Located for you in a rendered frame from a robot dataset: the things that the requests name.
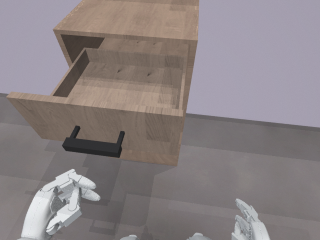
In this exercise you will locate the left robot hand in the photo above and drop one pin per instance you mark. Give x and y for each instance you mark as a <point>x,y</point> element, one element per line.
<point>40,223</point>

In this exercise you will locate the drawer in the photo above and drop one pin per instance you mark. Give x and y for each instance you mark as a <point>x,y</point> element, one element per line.
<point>108,91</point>

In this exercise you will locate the handle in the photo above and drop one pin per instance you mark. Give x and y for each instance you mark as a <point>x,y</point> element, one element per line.
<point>73,144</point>

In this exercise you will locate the right robot hand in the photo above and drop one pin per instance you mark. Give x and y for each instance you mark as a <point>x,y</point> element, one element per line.
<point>254,230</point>

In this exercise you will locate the cabinet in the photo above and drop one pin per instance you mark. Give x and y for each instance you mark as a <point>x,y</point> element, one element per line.
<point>168,27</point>

